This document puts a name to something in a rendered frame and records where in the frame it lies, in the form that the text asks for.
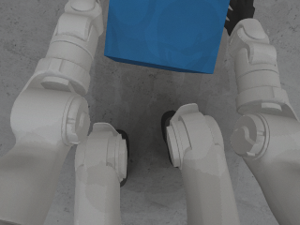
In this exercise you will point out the right robot thigh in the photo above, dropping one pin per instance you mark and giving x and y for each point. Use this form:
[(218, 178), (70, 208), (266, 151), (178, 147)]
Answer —
[(203, 166)]

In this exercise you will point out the robot left shin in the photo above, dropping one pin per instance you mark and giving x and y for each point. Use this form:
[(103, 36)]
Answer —
[(80, 150)]

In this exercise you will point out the robot right upper arm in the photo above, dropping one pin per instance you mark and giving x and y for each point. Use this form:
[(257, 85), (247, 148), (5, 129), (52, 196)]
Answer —
[(270, 146)]

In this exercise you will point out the carton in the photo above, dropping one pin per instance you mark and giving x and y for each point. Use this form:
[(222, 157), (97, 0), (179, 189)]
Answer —
[(175, 35)]

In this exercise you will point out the right robot forearm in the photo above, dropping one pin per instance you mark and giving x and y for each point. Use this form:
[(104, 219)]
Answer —
[(256, 72)]

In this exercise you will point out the robot left upper arm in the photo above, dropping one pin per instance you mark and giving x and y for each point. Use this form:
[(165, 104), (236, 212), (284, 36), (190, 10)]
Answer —
[(45, 123)]

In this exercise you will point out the left robot forearm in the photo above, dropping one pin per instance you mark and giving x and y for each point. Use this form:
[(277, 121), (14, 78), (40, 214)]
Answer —
[(71, 52)]

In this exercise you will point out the right robot hand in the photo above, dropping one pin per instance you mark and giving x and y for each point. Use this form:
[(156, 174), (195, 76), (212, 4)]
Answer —
[(241, 9)]

